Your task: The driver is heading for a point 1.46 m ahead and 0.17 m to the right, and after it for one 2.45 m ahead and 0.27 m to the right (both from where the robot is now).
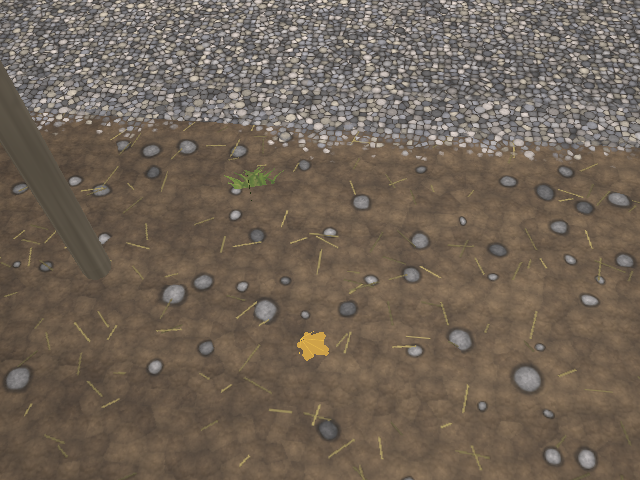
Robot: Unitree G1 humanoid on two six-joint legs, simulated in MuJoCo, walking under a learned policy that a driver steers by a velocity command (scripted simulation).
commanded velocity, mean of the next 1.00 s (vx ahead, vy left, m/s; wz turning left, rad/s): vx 0.01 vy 0.00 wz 0.08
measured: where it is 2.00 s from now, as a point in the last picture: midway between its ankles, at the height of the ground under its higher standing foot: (339, 462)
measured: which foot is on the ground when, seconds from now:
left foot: down 0.00-1.00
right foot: down 0.00-0.02, up 0.04-0.38, down 0.40-1.00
